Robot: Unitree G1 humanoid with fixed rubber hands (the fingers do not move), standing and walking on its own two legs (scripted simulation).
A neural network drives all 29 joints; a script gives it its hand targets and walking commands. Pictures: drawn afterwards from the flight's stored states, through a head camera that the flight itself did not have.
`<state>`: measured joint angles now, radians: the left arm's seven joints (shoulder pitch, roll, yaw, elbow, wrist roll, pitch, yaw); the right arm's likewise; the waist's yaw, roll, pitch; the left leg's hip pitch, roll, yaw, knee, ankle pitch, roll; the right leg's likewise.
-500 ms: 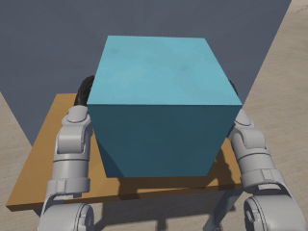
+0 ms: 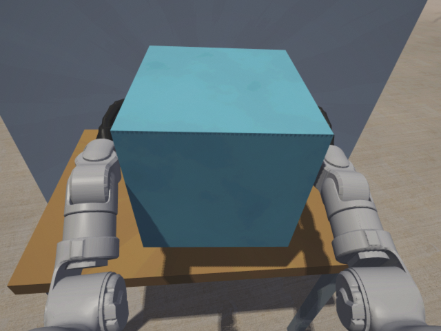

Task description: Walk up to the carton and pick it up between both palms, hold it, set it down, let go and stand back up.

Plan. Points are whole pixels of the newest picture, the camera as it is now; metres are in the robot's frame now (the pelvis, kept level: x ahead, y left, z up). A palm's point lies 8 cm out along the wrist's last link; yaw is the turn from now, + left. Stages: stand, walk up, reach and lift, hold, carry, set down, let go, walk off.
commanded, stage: reach and lift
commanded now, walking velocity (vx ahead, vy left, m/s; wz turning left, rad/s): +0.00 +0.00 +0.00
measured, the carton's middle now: (217, 144) +0.42 +0.00 +0.16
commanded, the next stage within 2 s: hold in 0.30 s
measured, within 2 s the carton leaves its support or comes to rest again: neither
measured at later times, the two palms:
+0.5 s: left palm (108, 138) +0.36 +0.18 +0.21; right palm (326, 141) +0.36 -0.19 +0.21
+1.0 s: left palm (111, 131) +0.36 +0.17 +0.22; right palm (334, 134) +0.36 -0.19 +0.23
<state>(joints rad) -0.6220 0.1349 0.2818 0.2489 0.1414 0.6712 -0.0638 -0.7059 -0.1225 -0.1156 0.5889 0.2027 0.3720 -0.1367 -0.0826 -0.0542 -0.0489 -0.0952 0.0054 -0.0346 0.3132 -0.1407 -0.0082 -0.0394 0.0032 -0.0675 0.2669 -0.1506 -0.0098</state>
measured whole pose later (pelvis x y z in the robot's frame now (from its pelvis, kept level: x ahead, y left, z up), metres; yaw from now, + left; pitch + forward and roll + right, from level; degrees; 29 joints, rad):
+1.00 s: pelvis -0.01 +0.00 +0.00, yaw -1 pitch -4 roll -1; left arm -0.69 0.11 0.31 0.20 0.15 0.79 -0.03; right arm -0.81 -0.19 -0.09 0.61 0.27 0.48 -0.14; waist -0.07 -0.02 -0.08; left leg -0.12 0.01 -0.02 0.33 -0.13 0.00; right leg -0.07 0.01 -0.03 0.28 -0.13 -0.01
